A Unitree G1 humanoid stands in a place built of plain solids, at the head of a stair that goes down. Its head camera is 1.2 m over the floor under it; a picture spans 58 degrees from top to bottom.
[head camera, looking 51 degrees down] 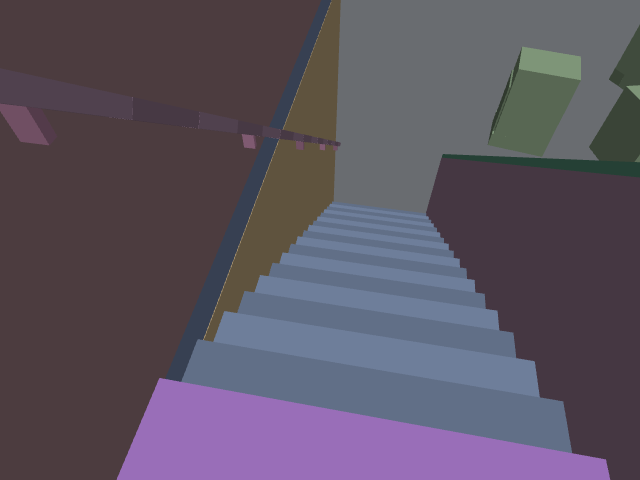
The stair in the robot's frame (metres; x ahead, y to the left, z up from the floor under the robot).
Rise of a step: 0.17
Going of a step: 0.20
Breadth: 1.20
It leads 10 degrees to the right of straight ahead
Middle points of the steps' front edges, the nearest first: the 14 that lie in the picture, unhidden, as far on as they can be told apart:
0.36 -0.13 0.00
0.56 -0.17 -0.16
0.77 -0.21 -0.33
0.97 -0.24 -0.50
1.17 -0.28 -0.66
1.37 -0.31 -0.83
1.57 -0.35 -0.99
1.77 -0.39 -1.16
1.97 -0.42 -1.32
2.17 -0.46 -1.49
2.37 -0.49 -1.65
2.58 -0.53 -1.82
2.78 -0.57 -1.99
2.98 -0.60 -2.15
